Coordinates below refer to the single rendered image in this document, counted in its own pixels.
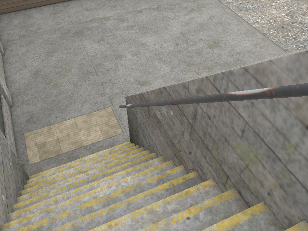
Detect stairs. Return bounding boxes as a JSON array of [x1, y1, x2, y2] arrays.
[[0, 141, 308, 231]]

